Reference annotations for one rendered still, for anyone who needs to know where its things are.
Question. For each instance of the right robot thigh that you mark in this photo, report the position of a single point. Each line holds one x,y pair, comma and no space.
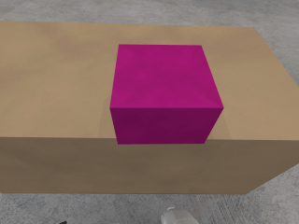
177,216

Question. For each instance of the carton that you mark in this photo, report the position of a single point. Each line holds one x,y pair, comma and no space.
163,95

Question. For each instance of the pedestal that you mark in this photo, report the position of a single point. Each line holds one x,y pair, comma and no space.
57,134

